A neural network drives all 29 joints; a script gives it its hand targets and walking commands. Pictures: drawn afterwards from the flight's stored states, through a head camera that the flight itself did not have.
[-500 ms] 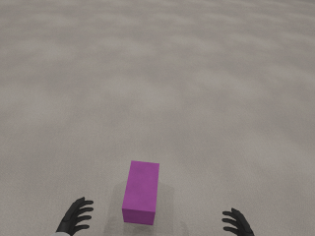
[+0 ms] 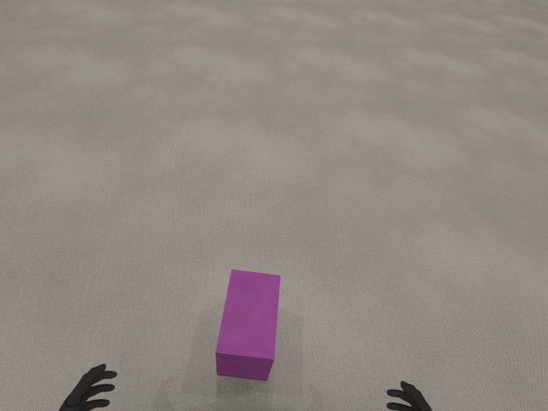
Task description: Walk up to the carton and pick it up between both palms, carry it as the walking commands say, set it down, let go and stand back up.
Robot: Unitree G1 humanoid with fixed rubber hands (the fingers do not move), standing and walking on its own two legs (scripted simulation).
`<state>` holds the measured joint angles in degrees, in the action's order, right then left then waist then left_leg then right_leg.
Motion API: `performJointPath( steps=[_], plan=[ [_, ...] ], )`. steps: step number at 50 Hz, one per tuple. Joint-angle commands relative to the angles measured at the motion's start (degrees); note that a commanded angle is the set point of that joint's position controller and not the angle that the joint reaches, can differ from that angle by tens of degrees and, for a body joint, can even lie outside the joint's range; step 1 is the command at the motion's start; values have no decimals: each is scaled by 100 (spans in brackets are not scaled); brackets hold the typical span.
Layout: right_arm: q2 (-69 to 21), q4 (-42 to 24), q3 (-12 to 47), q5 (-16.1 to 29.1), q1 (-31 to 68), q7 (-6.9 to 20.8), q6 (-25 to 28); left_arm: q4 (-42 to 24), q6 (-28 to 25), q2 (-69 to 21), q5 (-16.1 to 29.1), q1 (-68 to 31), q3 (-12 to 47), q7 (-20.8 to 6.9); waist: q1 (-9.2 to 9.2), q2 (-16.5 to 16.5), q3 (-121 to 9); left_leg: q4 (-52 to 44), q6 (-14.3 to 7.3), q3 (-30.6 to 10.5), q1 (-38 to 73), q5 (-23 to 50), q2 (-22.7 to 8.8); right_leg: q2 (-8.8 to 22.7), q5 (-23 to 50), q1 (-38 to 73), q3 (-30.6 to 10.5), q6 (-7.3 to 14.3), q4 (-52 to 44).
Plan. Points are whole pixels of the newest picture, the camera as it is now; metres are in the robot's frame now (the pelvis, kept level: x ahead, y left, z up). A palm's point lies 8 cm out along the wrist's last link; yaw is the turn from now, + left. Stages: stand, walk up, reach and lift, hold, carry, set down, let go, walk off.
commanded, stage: stand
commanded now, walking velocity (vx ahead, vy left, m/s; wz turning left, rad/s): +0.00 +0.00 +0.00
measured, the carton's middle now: (249, 324) +0.52 +0.05 -0.66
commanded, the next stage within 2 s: none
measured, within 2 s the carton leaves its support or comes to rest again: neither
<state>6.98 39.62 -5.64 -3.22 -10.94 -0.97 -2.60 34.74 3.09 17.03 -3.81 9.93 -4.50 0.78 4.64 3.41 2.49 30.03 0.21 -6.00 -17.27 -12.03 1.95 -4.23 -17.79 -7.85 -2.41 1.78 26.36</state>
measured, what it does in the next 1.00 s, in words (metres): stands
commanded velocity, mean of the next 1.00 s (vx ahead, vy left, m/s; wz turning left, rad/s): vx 0.00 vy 0.00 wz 0.00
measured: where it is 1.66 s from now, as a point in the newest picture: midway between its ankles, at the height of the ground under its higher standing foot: outside the picture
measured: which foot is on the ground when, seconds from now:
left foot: down 0.00-1.00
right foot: down 0.00-1.00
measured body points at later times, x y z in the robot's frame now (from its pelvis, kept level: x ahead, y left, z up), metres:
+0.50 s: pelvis +0.00 +0.00 +0.00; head -0.01 +0.03 +0.45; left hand +0.13 +0.29 -0.11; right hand +0.15 -0.23 -0.10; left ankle +0.04 +0.11 -0.74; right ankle -0.04 -0.10 -0.74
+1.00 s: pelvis +0.00 +0.00 +0.00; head -0.01 +0.02 +0.45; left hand +0.12 +0.29 -0.11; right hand +0.15 -0.23 -0.11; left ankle +0.04 +0.11 -0.74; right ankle -0.04 -0.10 -0.74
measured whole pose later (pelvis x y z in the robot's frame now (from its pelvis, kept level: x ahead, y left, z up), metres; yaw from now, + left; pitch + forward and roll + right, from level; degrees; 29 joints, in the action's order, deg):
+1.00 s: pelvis +0.00 +0.00 +0.00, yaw +0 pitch -1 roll -1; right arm 8.7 47.1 -5.6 -2.9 -10.3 -1.0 -0.7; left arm 45.9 -0.7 17.0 -3.8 9.9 -4.5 1.3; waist 4.6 1.4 -1.9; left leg 30.0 0.0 -5.9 -17.3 -12.0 2.0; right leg -4.2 -17.7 -7.8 -2.4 1.7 26.1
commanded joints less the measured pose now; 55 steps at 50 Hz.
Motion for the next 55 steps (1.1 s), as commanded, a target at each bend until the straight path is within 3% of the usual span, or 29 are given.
performJointPath(
  steps=[1, 10, 55],
  plan=[
    [1500, -145, -114, 14, 314, -63, 216, 66, -261, 823, 168, 252, -96, 124, -409, -746, -883, -345, -172, -270, 623, 617, -514, 647, 812, -8, -573, -232, -377],
    [1548, 18, -134, 31, 308, -55, 243, 344, -389, 906, 126, 171, -122, 122, -444, -620, -620, -451, -190, -336, 500, 208, -510, 805, 579, -147, -728, -207, -618],
    [1700, 639, -94, 138, 261, -60, 414, 1189, -559, 1008, 179, 141, -101, 141, -435, -701, -702, -528, -270, -472, 749, 1016, -590, 950, 1467, 93, -683, -160, -559]
  ],
)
